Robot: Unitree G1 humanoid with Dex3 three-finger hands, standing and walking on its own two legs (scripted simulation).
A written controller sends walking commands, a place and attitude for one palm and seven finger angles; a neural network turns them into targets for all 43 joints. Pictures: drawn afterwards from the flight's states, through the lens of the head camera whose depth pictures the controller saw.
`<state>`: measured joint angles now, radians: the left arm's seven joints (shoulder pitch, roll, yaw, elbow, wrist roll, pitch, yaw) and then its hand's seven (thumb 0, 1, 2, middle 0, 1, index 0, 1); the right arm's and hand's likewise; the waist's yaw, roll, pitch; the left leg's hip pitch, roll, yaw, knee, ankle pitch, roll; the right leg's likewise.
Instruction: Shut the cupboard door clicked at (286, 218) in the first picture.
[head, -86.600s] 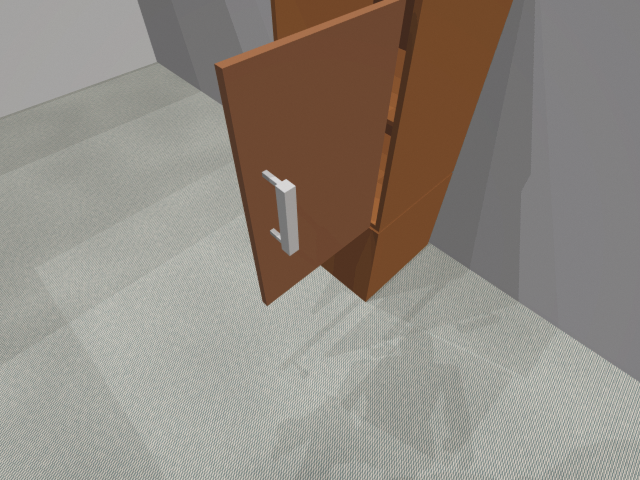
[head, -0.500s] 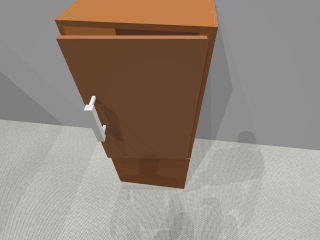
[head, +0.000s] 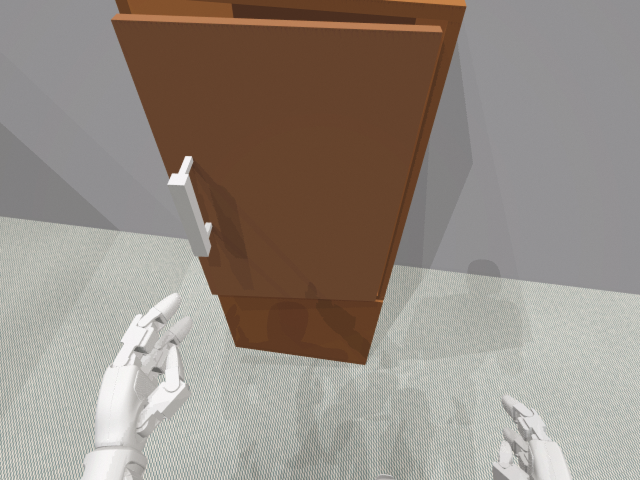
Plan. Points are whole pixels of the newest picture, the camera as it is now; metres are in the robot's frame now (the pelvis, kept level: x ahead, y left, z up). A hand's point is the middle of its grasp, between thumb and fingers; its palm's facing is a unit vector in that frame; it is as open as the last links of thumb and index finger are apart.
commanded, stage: raise the hand and make a fist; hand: left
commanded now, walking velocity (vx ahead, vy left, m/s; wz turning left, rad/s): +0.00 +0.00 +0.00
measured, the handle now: (195, 208) +0.51 +0.22 +0.02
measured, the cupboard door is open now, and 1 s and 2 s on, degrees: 6 6 6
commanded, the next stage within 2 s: bring the fist close to the handle in 1.66 s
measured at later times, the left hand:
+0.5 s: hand (166, 439) +0.18 +0.18 -0.01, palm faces -0.03 -1.00 -0.03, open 4.5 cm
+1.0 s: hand (150, 414) +0.20 +0.20 +0.01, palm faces +0.01 -1.00 -0.05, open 3.1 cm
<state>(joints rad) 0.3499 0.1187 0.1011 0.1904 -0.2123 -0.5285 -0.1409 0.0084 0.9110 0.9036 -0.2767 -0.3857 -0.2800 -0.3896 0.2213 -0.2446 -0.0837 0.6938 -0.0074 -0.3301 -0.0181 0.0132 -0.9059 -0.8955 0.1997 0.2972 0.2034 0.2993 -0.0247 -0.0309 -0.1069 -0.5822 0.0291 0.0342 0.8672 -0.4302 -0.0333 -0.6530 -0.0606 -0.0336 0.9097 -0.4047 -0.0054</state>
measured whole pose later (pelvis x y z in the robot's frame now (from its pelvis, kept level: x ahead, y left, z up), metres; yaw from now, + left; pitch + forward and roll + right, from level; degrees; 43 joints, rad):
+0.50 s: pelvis -0.04 +0.02 -0.07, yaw +1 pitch +15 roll -2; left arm 0.45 0.22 0.08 -0.17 -0.23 -0.26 -0.20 0.02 0.89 0.90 -0.72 -0.87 -0.72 -0.87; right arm 0.26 -0.16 0.04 0.49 0.02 -0.17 -0.05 0.01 -0.90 -0.89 0.21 0.30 0.21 0.30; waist 0.01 0.03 -0.13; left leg -0.98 0.04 -0.03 1.28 -0.56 -0.01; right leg -0.99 -0.06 -0.07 1.22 -0.48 0.01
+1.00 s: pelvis -0.01 +0.02 -0.05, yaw +1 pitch +15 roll -2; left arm 0.45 0.23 0.13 -0.14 -0.25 -0.36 -0.22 0.02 0.90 0.90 -1.18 -1.37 -1.18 -1.37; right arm 0.23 -0.22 0.01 0.44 0.01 -0.17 -0.06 0.01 -0.90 -0.90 0.20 0.30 0.21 0.30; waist 0.01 0.01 -0.14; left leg -0.90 0.04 -0.04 1.22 -0.57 -0.01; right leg -0.91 -0.05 -0.08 1.16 -0.50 0.01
